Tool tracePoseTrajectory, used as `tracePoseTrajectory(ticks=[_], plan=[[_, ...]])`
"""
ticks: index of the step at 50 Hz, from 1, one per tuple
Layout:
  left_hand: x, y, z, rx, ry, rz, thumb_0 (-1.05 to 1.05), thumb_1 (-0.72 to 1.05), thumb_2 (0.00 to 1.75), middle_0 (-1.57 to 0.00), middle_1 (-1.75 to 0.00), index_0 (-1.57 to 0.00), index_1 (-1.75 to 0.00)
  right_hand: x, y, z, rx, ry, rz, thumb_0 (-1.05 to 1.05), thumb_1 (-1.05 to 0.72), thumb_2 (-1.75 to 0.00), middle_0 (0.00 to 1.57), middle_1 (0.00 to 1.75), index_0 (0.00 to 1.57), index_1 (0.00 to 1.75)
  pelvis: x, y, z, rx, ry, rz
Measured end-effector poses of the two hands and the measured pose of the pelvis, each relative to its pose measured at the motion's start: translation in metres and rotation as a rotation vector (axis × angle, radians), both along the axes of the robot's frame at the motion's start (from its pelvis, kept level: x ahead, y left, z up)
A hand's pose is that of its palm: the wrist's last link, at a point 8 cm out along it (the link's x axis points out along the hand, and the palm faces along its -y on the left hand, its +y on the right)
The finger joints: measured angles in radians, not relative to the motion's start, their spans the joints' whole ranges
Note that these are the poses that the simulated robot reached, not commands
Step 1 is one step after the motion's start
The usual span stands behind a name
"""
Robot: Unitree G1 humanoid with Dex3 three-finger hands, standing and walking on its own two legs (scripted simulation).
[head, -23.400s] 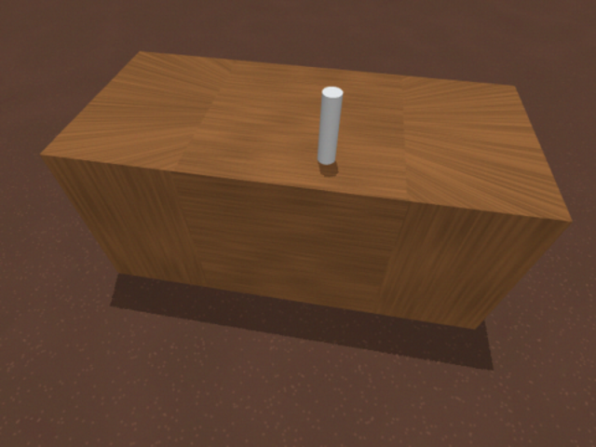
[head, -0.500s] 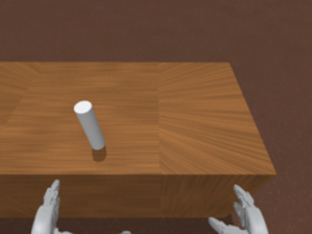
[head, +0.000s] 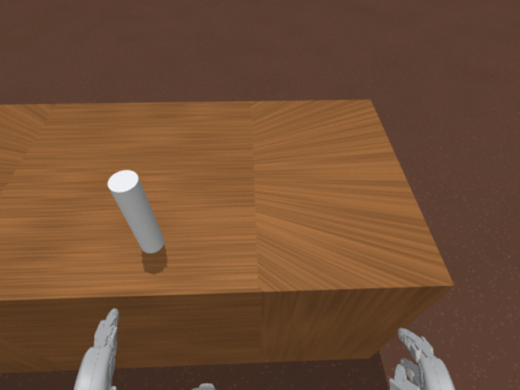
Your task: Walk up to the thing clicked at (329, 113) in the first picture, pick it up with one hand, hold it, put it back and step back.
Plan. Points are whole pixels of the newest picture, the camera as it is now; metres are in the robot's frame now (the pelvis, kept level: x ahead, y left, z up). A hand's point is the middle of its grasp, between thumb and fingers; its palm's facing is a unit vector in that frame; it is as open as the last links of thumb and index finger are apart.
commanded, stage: home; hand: left
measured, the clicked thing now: (139, 215) +0.43 +0.23 -0.03
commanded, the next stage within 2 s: none
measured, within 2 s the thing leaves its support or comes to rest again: neither
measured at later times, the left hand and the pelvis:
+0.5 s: hand (140, 383) +0.16 +0.18 -0.06, palm faces +0.13 -0.95 -0.28, open 17.5 cm; pelvis -0.01 -0.01 +0.00, yaw +1 degrees
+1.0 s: hand (139, 387) +0.16 +0.18 -0.06, palm faces +0.12 -0.95 -0.28, open 17.6 cm; pelvis -0.01 +0.00 +0.00, yaw +1 degrees
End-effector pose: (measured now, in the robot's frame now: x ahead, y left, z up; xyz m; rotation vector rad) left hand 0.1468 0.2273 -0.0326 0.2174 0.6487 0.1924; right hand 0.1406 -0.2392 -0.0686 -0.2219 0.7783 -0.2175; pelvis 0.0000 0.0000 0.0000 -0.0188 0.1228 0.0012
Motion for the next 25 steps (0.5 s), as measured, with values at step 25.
tracePoseTrajectory(ticks=[25], plan=[[-0.0100, -0.0035, 0.0038, 0.018, 0.030, 0.027, -0.01, -0.56, 0.04, -0.06, -0.06, -0.05, -0.05, 0.0053, 0.0001, 0.0009, -0.018, -0.080, 0.023, 0.02, -0.90, -0.90, 0.20, 0.30, 0.20, 0.30, -0.0087, -0.0054, -0.0013, -0.005, -0.008, 0.013]])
